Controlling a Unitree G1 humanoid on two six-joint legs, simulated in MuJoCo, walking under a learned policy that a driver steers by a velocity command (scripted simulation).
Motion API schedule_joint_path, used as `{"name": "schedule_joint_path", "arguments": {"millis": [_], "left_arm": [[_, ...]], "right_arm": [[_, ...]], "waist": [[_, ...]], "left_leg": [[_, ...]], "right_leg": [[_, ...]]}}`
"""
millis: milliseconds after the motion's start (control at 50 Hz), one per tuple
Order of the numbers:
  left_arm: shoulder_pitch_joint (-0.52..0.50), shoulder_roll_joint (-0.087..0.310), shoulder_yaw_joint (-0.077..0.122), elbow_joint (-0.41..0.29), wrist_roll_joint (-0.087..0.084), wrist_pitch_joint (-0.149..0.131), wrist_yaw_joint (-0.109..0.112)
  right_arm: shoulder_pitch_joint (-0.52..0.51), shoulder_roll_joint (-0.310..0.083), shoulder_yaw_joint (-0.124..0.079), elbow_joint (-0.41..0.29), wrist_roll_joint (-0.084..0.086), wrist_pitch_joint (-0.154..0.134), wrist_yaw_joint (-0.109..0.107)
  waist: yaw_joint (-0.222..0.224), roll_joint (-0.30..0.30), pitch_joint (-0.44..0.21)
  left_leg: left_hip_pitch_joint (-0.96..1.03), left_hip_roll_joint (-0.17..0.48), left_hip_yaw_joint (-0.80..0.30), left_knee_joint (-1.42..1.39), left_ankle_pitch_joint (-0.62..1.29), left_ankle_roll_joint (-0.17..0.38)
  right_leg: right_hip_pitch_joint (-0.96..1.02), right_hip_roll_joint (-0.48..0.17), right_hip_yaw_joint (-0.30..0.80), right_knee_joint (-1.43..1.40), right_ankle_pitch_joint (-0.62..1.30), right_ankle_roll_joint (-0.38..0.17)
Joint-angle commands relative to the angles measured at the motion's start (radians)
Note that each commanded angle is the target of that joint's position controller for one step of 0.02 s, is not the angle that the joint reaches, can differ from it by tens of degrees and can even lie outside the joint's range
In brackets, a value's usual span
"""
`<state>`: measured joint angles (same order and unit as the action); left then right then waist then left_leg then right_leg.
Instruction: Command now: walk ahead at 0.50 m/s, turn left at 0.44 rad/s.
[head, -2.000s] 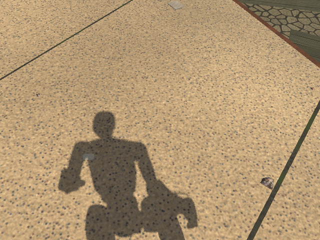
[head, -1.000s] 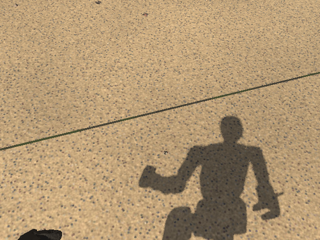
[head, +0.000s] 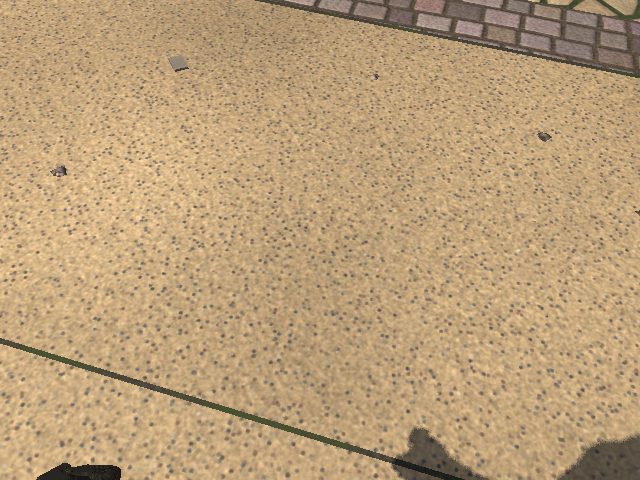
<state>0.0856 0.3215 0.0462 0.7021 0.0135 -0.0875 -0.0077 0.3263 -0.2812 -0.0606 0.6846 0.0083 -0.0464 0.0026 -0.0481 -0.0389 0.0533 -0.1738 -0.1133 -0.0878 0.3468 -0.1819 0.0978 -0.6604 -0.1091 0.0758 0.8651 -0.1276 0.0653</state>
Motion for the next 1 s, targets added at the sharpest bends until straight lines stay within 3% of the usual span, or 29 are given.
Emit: {"name": "schedule_joint_path", "arguments": {"millis": [20,100,160,180,200,220,240,260,280,300,320,340,360,420,480,580,660,700,720,740,760,780,800,820,860,900,920,960,1000], "left_arm": [[-0.059,0.031,0.0,-0.056,-0.002,-0.01,-0.009],[-0.144,0.057,0.005,-0.084,-0.019,-0.022,-0.026],[-0.122,0.083,0.017,-0.089,-0.018,-0.028,-0.034],[-0.087,0.09,0.021,-0.082,-0.017,-0.03,-0.033],[-0.002,0.108,0.034,-0.059,-0.013,-0.033,-0.028],[0.132,0.145,0.05,-0.033,-0.005,-0.036,-0.023],[0.271,0.224,0.07,-0.017,0.011,-0.036,-0.02],[0.348,0.206,0.072,0.024,-0.009,-0.025,-0.033],[0.323,0.131,0.049,0.023,-0.033,-0.021,-0.031],[0.248,0.106,0.04,0.012,-0.029,-0.014,-0.026],[0.197,0.093,0.033,0.006,-0.016,-0.008,-0.024],[0.17,0.075,0.025,0.004,-0.005,-0.009,-0.022],[0.159,0.061,0.02,0.005,0.0,-0.012,-0.021],[0.176,0.073,0.022,0.026,-0.016,-0.022,-0.019],[0.197,0.106,0.031,0.047,-0.017,-0.017,-0.009],[0.249,0.119,0.029,0.088,-0.014,-0.005,0.002],[0.246,0.144,0.036,0.104,-0.022,0.028,0.02],[0.21,0.161,0.043,0.089,-0.03,0.048,0.038],[0.199,0.15,0.039,0.076,-0.026,0.055,0.046],[0.231,0.111,0.021,0.042,0.006,0.05,0.049],[0.388,0.008,-0.016,0.022,0.03,0.035,0.025],[0.321,0.117,0.003,0.041,0.003,0.025,0.01],[0.205,0.132,0.01,0.003,-0.027,0.026,0.008],[0.166,0.121,0.01,-0.003,-0.021,0.034,0.02],[0.168,0.127,0.019,-0.013,-0.007,0.063,0.034],[0.208,0.096,0.015,-0.005,-0.002,0.077,0.041],[0.209,0.086,0.013,-0.006,0.002,0.078,0.044],[0.169,0.072,0.009,-0.02,0.005,0.078,0.043],[0.111,0.068,0.009,-0.042,-0.001,0.072,0.036]], "right_arm": [[-0.028,-0.162,-0.042,-0.052,0.003,-0.018,-0.016],[0.05,-0.168,-0.041,0.001,0.011,-0.018,-0.013],[0.066,-0.171,-0.044,0.026,0.007,-0.006,-0.016],[0.058,-0.172,-0.045,0.029,0.007,-0.001,-0.016],[0.041,-0.164,-0.041,0.027,0.007,0.003,-0.015],[0.037,-0.134,-0.027,0.019,-0.002,0.004,-0.014],[0.127,-0.08,-0.008,0.005,0.001,-0.004,-0.014],[0.192,-0.057,0.004,0.017,0.01,-0.017,-0.014],[0.101,-0.145,-0.015,0.012,0.024,-0.021,-0.011],[-0.001,-0.164,-0.02,-0.013,0.024,-0.024,-0.01],[-0.062,-0.155,-0.018,-0.028,0.01,-0.028,-0.01],[-0.072,-0.139,-0.02,-0.029,0.001,-0.029,-0.009],[-0.051,-0.121,-0.019,-0.022,0.001,-0.027,-0.007],[-0.046,-0.077,-0.009,-0.015,-0.003,-0.018,-0.008],[-0.131,-0.056,0.002,-0.034,-0.004,-0.021,-0.004],[-0.277,-0.03,0.015,-0.068,0.005,-0.035,0.023],[-0.296,-0.066,-0.002,-0.1,0.001,-0.037,0.054],[-0.165,-0.116,-0.029,-0.076,-0.009,-0.037,0.062],[-0.046,-0.157,-0.052,-0.044,-0.009,-0.037,0.054],[0.055,-0.246,-0.073,-0.039,-0.017,-0.028,0.035],[-0.003,-0.3,-0.068,-0.073,-0.02,-0.023,0.027],[0.01,-0.214,-0.057,-0.095,-0.011,-0.009,0.022],[-0.054,-0.181,-0.046,-0.105,-0.008,-0.002,0.018],[-0.105,-0.16,-0.04,-0.103,0.003,0.009,0.014],[-0.16,-0.159,-0.039,-0.114,-0.007,0.022,0.006],[-0.195,-0.169,-0.046,-0.119,-0.019,0.027,0.003],[-0.193,-0.171,-0.048,-0.116,-0.016,0.027,-0.003],[-0.186,-0.176,-0.052,-0.114,-0.002,0.031,-0.015],[-0.186,-0.184,-0.053,-0.115,0.004,0.035,-0.025]], "waist": [[-0.003,0.101,-0.04],[-0.042,0.11,-0.008],[-0.021,0.138,-0.003],[0.0,0.151,-0.011],[0.049,0.145,-0.055],[0.11,0.116,-0.175],[0.122,-0.055,-0.348],[0.119,-0.262,-0.415],[0.143,-0.143,-0.289],[0.135,-0.061,-0.162],[0.114,-0.01,-0.082],[0.087,-0.012,-0.046],[0.066,-0.038,-0.05],[0.052,-0.055,-0.051],[0.073,-0.03,-0.036],[0.129,-0.019,-0.001],[0.105,-0.043,-0.028],[0.029,-0.054,-0.101],[-0.032,-0.018,-0.161],[-0.052,0.135,-0.283],[0.069,0.32,-0.437],[-0.02,0.16,-0.531],[-0.023,0.131,-0.389],[0.006,0.047,-0.276],[0.065,0.086,-0.176],[0.097,0.124,-0.168],[0.098,0.126,-0.187],[0.08,0.131,-0.206],[0.059,0.164,-0.185]], "left_leg": [[-0.088,0.195,-0.125,-0.126,0.159,0.137],[0.004,0.254,-0.183,-0.084,0.092,0.126],[0.117,0.308,-0.237,-0.02,0.183,0.108],[0.136,0.309,-0.239,0.014,0.264,0.097],[0.137,0.274,-0.212,0.106,0.416,0.076],[0.075,0.218,-0.164,0.293,0.447,0.046],[-0.223,0.097,-0.081,0.633,0.204,-0.028],[-0.457,0.005,-0.075,0.865,-0.39,-0.074],[-0.571,0.062,-0.119,0.956,-0.365,-0.07],[-0.597,0.112,-0.068,0.945,-0.276,-0.065],[-0.579,0.151,-0.031,0.892,-0.205,-0.065],[-0.541,0.185,-0.024,0.833,-0.15,-0.066],[-0.49,0.203,-0.02,0.797,-0.118,-0.069],[-0.479,0.22,0.012,0.7,-0.078,-0.093],[-0.514,0.229,0.028,0.525,0.078,-0.11],[-0.413,0.179,0.078,0.266,0.31,-0.093],[-0.375,0.127,0.097,0.195,0.234,-0.054],[-0.229,0.073,0.13,0.168,0.165,-0.02],[-0.065,0.057,0.124,0.102,0.256,0.01],[0.218,0.248,-0.123,0.139,0.61,0.09],[0.54,0.512,-0.536,0.19,0.886,0.32],[0.506,0.476,-0.524,0.134,0.688,0.307],[0.386,0.414,-0.403,0.097,0.594,0.257],[0.228,0.362,-0.329,0.056,0.496,0.208],[-0.028,0.31,-0.283,-0.014,0.391,0.187],[-0.146,0.268,-0.235,-0.03,0.403,0.183],[-0.162,0.254,-0.228,-0.034,0.351,0.183],[-0.177,0.232,-0.252,-0.061,0.051,0.174],[-0.192,0.217,-0.298,-0.089,-0.2,0.156]], "right_leg": [[0.129,0.046,-0.045,-0.202,0.222,0.014],[0.127,0.061,-0.03,-0.316,0.248,-0.024],[0.123,0.068,-0.03,-0.353,0.119,-0.073],[0.165,0.079,-0.047,-0.366,0.073,-0.092],[0.285,0.105,-0.078,-0.403,0.072,-0.119],[0.507,0.05,-0.036,-0.37,0.12,-0.165],[0.891,-0.152,0.278,-0.357,0.054,-0.296],[1.039,-0.271,0.652,-0.521,-0.199,-0.374],[0.969,-0.262,0.64,-0.568,-0.385,-0.337],[0.832,-0.229,0.504,-0.589,-0.356,-0.302],[0.7,-0.188,0.403,-0.615,-0.253,-0.291],[0.616,-0.153,0.334,-0.639,-0.155,-0.285],[0.572,-0.125,0.284,-0.661,-0.083,-0.279],[0.535,-0.105,0.178,-0.703,0.085,-0.299],[0.557,-0.094,0.074,-0.728,0.188,-0.287],[0.562,-0.07,-0.083,-0.723,0.326,-0.237],[0.679,-0.103,-0.131,-0.581,0.556,-0.196],[0.693,-0.092,-0.149,-0.389,0.74,-0.164],[0.633,-0.049,-0.183,-0.199,0.701,-0.125],[0.413,0.02,-0.202,0.121,0.32,-0.071],[0.046,0.194,-0.11,0.481,-0.595,-0.012],[0.018,0.147,0.035,0.542,-0.54,-0.023],[-0.033,0.11,0.026,0.512,-0.458,-0.034],[-0.031,0.076,0.01,0.44,-0.387,-0.029],[0.077,0.053,0.011,0.336,-0.322,-0.013],[0.154,0.073,-0.013,0.239,-0.297,0.006],[0.167,0.077,-0.017,0.186,-0.276,0.013],[0.173,0.077,-0.012,0.091,-0.202,0.018],[0.171,0.086,-0.005,-0.007,-0.145,0.013]]}}
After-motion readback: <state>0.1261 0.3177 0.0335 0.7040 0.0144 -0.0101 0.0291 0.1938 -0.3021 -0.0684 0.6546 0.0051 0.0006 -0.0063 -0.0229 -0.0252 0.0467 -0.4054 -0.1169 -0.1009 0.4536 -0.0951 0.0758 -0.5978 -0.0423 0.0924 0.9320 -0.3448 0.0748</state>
